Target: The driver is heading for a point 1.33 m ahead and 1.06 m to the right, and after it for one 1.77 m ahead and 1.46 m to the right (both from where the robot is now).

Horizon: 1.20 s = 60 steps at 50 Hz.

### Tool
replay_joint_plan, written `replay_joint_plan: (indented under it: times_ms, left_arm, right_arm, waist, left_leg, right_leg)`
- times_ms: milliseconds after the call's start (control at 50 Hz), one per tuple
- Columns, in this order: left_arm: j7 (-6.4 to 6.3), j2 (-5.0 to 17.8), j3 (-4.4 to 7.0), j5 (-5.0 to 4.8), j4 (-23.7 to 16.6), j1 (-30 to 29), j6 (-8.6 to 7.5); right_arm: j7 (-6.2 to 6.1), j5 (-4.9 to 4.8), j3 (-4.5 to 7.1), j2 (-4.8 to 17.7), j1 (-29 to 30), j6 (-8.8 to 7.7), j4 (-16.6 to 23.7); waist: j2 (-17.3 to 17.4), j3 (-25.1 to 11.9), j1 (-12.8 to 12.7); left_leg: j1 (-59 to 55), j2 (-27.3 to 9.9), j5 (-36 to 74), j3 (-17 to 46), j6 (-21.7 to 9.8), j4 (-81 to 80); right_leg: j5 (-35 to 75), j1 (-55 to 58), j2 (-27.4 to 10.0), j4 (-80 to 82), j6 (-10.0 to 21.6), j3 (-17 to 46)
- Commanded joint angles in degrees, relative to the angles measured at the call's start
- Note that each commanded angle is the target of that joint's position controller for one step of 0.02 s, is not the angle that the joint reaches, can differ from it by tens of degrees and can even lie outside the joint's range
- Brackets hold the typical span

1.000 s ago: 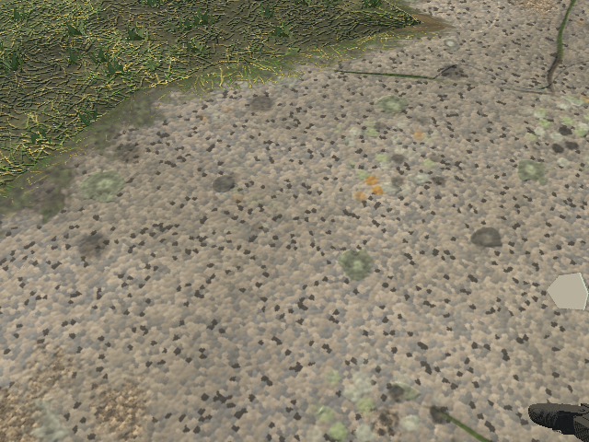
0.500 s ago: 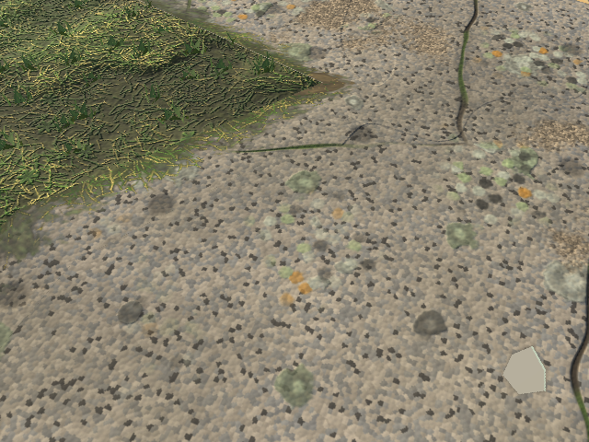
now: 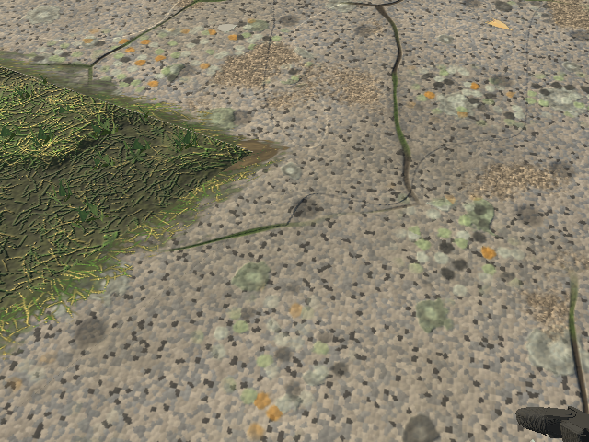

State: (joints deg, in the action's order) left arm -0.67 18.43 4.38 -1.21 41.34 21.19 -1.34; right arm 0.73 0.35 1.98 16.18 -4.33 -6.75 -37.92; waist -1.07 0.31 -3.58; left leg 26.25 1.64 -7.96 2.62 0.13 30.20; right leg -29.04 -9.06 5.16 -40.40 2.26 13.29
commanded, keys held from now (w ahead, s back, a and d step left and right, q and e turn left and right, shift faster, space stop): w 0.02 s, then w+e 0.98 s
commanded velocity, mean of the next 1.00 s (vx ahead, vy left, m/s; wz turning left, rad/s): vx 0.50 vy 0.00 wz -0.58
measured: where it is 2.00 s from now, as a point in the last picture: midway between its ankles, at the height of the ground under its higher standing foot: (531, 298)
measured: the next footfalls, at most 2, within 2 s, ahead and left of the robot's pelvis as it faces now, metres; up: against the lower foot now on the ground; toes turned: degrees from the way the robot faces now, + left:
right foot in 0.50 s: +0.39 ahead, -0.18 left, +0.00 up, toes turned -20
left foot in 0.98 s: +0.72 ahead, -0.10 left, +0.00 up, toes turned -38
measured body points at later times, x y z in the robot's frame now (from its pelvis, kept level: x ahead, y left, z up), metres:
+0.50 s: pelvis +0.26 -0.04 -0.01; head +0.29 -0.06 +0.44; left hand +0.55 +0.11 -0.07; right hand +0.17 -0.33 -0.13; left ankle +0.11 +0.12 -0.72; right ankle +0.35 -0.16 -0.72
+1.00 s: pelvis +0.53 -0.12 +0.00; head +0.55 -0.13 +0.45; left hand +0.73 +0.11 -0.11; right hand +0.59 -0.45 -0.07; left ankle +0.69 -0.08 -0.73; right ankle +0.35 -0.16 -0.71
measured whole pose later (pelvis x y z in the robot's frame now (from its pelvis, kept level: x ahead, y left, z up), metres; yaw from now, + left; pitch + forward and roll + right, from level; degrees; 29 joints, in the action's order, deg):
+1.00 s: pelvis +0.53 -0.12 +0.00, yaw -35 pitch +2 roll +0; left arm -1.0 18.0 4.7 -1.3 41.2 22.5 -1.3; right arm 1.3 0.4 2.3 16.1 -2.5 -6.7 -39.2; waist -0.1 0.4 -4.2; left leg 26.2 1.4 -5.5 2.5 -0.2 29.9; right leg -28.5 -7.2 5.1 -37.8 2.6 13.4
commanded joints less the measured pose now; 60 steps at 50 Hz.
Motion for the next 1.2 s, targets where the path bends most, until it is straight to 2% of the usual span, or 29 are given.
replay_joint_plan:
  times_ms: [20,40,60,80,100,140,200,320,400,440,480,500,520,540,560,580,600,620,700,800,900,960,980,1000,1020,1040,1080,1140,1200]
  left_arm:
    - [-0.07,4.85,-0.18,-1.38,-4.92,4.96,-1.49]
    - [-0.12,7.72,0.76,-0.83,-5.65,-1.37,-1.16]
    - [-0.25,7.08,0.78,-0.16,-6.1,-4.06,-0.86]
    - [-0.03,6.34,0.87,0.33,-6.76,-5.62,-0.86]
    - [0.36,5.31,0.88,-0.06,-6.96,-5.33,-0.73]
    - [0.71,3.36,0.64,-0.49,-6.96,-5.14,-0.28]
    - [0.87,1.82,0.18,-0.03,-8.42,-8.18,0.1]
    - [2.67,0.06,-0.67,-0.02,-10.28,-16.53,-0.8]
    - [4.04,0.25,-0.66,-0.31,-12.62,-21.35,-0.87]
    - [4.32,1.91,0.19,-0.01,-13.03,-19.91,-0.64]
    - [3.95,5.57,2.33,0.14,-10.82,-9.45,-0.14]
    - [2.99,8.81,4.21,-0.04,-8.18,0.65,0.32]
    - [1.86,15.34,5.35,-0.49,-7.48,3.26,0.5]
    - [2.21,14.49,4.55,-0.38,-9.53,3.85,-0.53]
    - [2.57,10.3,3.28,0.16,-8.77,2.74,-1.31]
    - [2.54,8.95,2.78,0.19,-8.37,0.01,-1.8]
    - [2.43,7.47,2.24,0.17,-8.72,-3.94,-1.95]
    - [2.26,6.08,1.72,0.64,-9.4,-6.76,-2.02]
    - [1.12,6.53,1.71,0.77,-8.57,-7.59,-2.39]
    - [-0.17,8.07,2.17,0.14,-6.03,-3.56,-1.65]
    - [-0.47,7.62,2.23,-0.42,-3.89,-0.65,-1.14]
    - [-0.42,5.53,1.7,-0.02,-3.97,-1.62,-0.64]
    - [-0.16,1.95,0.38,0.51,-4.55,-1.13,-0.78]
    - [-0.19,-1.66,-0.77,-0.71,-6.1,5.99,-1.23]
    - [-0.38,3.24,-0.22,-1.38,-5.72,6.7,-1.43]
    - [-0.41,7.27,0.94,-1.24,-5.52,1.34,-1.13]
    - [-0.39,6.99,1.28,0.05,-6.64,-4.67,-0.68]
    - [0.34,3.54,1.02,-0.52,-6.84,-4.46,0.1]
    - [0.51,1.82,0.5,-0.11,-8.33,-7.38,0.53]
  right_arm:
    - [0.0,-0.34,4.48,11.83,-16.8,0.23,-0.25]
    - [-0.21,-0.51,3.64,8.89,-14.37,0.48,0.12]
    - [-0.22,0.08,3.03,7.63,-11.56,0.72,0.38]
    - [-0.31,0.31,2.61,6.31,-10.15,0.88,-0.06]
    - [-0.52,0.61,2.4,5.77,-9.53,0.76,-0.51]
    - [-0.62,0.2,2.47,5.35,-9.69,0.37,-1.47]
    - [-0.7,0.02,3.23,7.35,-10.65,0.11,-3.14]
    - [-1.13,-0.34,3.62,9.55,-11.73,1.13,-5.7]
    - [-1.16,-1.34,4.13,11.28,-14.18,2.35,-7.66]
    - [-1.45,-1.82,4.64,12.89,-13.8,3.04,-7.78]
    - [-2.02,-2.21,5.05,14.18,-12.83,3.83,-7.47]
    - [-2.29,-1.92,4.47,12.84,-12.78,3.75,-6.96]
    - [-1.61,1.04,1.98,5.23,-17.55,2.9,-4.22]
    - [-0.78,0.37,1.14,5.65,-15.92,0.72,-2.52]
    - [-0.14,-2.14,2.5,10.24,-8.53,-0.55,-1.03]
    - [-0.09,-2.58,2.14,9.69,-6.25,-1.28,0.05]
    - [-0.54,-1.29,2.14,9.13,-6.49,-1.39,-0.8]
    - [-0.75,-0.26,2.53,9.61,-7.51,-0.93,-1.22]
    - [-0.78,0.69,2.16,7.12,-7.87,1.19,-1.4]
    - [-0.2,0.2,0.84,4.19,3.68,1.0,1.36]
    - [0.78,-0.88,2.01,7.32,6.15,0.04,2.62]
    - [0.4,-0.66,3.52,9.2,-2.56,-0.58,0.59]
    - [-0.03,0.36,4.34,11.6,-9.78,-0.87,-0.06]
    - [-0.19,1.33,5.61,16.83,-15.98,-0.21,-1.48]
    - [0.39,-0.2,5.07,13.42,-16.8,0.15,-2.03]
    - [0.21,-0.5,3.94,9.2,-14.01,0.42,-1.21]
    - [-0.08,0.16,2.9,6.31,-9.11,1.11,-1.24]
    - [-0.45,0.18,2.57,4.95,-8.0,0.62,-2.44]
    - [-0.54,-0.07,3.38,7.1,-9.02,0.17,-4.01]
  waist:
    - [14.01,-13.55,7.06]
    - [9.01,-6.66,8.33]
    - [5.35,-3.46,7.45]
    - [5.57,-0.73,6.75]
    - [7.63,0.1,5.62]
    - [8.43,0.35,5.21]
    - [6.05,1.35,5.4]
    - [4.58,3.19,8.02]
    - [4.43,4.85,8.7]
    - [5.99,2.76,6.53]
    - [6.47,-3.68,-0.12]
    - [4.09,-8.59,-5.18]
    - [-11.19,-13.81,-1.17]
    - [-10.96,-24.08,-1.67]
    - [-5.02,-17.39,-4.02]
    - [-3.15,-10.12,-2.1]
    - [0.61,-6.06,0.79]
    - [-0.22,-4.12,3.0]
    - [-1.38,-2.32,5.04]
    - [-3.01,0.2,0.71]
    - [-4.7,0.23,0.52]
    - [-5.98,-2.5,5.22]
    - [-1.49,-9.22,8.34]
    - [15.36,-17.3,6.4]
    - [17.57,-16.34,6.83]
    - [11.17,-8.85,8.19]
    - [6.38,-1.26,6.86]
    - [8.74,0.51,4.92]
    - [6.48,1.43,5.02]
  left_leg:
    - [-41.54,-25.15,-30.01,44.01,-13.57,-14.26]
    - [-35.14,-22.6,-26.34,34.04,-10.94,-14.47]
    - [-29.14,-20.01,-17.51,26.34,-9.66,-14.8]
    - [-24.92,-18.05,-11.25,21.13,-9.74,-15.86]
    - [-21.99,-16.5,-7.08,16.74,-9.25,-17.09]
    - [-20.59,-15.3,-1.84,10.9,-9.59,-19.01]
    - [-21.5,-16.67,5.24,5.93,-11.12,-20.91]
    - [-23.81,-15.27,12.34,-5.61,-9.17,-21.3]
    - [-29.32,-17.19,18.45,-9.01,-7.92,-19.06]
    - [-31.66,-17.42,36.05,-11.33,-6.77,-13.07]
    - [-30.08,-16.15,50.08,-13.73,-5.16,2.57]
    - [-20.4,-14.11,42.75,-14.44,-3.15,16.6]
    - [4.5,-6.51,-7.0,-13.6,0.13,37.87]
    - [15.78,0.76,-27.37,-0.27,0.88,49.49]
    - [21.29,-2.8,-21.76,3.34,-0.08,50.16]
    - [21.12,-4.93,-16.32,2.45,-0.81,45.62]
    - [17.74,-7.01,-12.93,2.31,-0.36,40.73]
    - [13.57,-8.32,-10.68,2.48,0.25,37.03]
    - [8.19,-7.87,-5.86,0.74,3.65,28.69]
    - [3.85,-3.92,11.25,0.36,4.68,7.13]
    - [-0.19,-2.54,9.37,3.2,2.68,-0.76]
    - [-12.15,-2.49,3.85,1.52,-0.79,-4.22]
    - [-25.01,-9.81,1.3,7.98,-4.11,-3.64]
    - [-44.39,-23.31,-11.11,32.54,-13.22,-8.35]
    - [-44.95,-26.46,-26.31,45.31,-14.76,-13.03]
    - [-38.55,-23.9,-27.83,37.25,-12.2,-14.29]
    - [-26.44,-18.93,-13.21,22.05,-9.68,-15.48]
    - [-20.05,-15.65,-2.9,10.86,-9.23,-19.14]
    - [-20.7,-16.91,3.89,5.51,-10.94,-21.29]
  right_leg:
    - [-2.7,-35.64,-3.37,-32.23,-1.11,-2.17]
    - [2.49,-36.79,-5.02,-33.55,-1.28,-3.64]
    - [6.39,-34.76,-6.9,-32.4,-1.61,-5.04]
    - [9.02,-33.91,-8.27,-29.88,-1.83,-5.0]
    - [10.7,-31.36,-9.73,-28.24,-1.9,-5.38]
    - [12.12,-30.36,-10.32,-26.09,-2.22,-6.91]
    - [16.17,-33.57,-11.12,-20.66,-3.16,-7.05]
    - [30.5,-30.74,-10.46,-3.38,-2.53,-11.54]
    - [27.41,-29.54,-9.17,3.2,-0.13,-14.68]
    - [21.78,-24.37,-6.18,4.55,2.18,-17.58]
    - [19.98,-9.72,-1.76,7.16,5.45,-19.92]
    - [22.85,6.7,-1.75,9.83,7.88,-16.65]
    - [22.49,28.72,-16.99,9.56,15.79,8.97]
    - [10.07,35.68,-25.06,20.07,23.5,35.51]
    - [9.87,31.23,-23.11,23.03,19.39,28.33]
    - [13.66,22.53,-20.82,23.64,17.29,20.7]
    - [19.75,13.98,-18.26,23.96,15.48,14.85]
    - [25.43,7.65,-16.31,24.95,14.75,10.86]
    - [34.24,-3.38,-13.35,27.57,15.09,4.54]
    - [25.91,-7.26,-9.62,26.64,11.07,1.24]
    - [19.8,-1.86,-12.66,20.73,9.29,8.86]
    - [22.26,-1.82,-10.41,12.03,6.54,10.03]
    - [18.32,-6.62,-6.95,-1.65,4.46,6.12]
    - [-1.19,-25.58,1.42,-21.35,-0.01,-2.75]
    - [-4.99,-35.11,-2.25,-31.31,-1.0,-2.68]
    - [0.35,-37.4,-4.71,-34.56,-1.43,-2.54]
    - [7.58,-34.75,-8.15,-31.54,-1.87,-5.02]
    - [11.41,-29.96,-10.66,-27.05,-1.93,-6.83]
    - [15.46,-32.74,-11.49,-21.52,-2.72,-7.12]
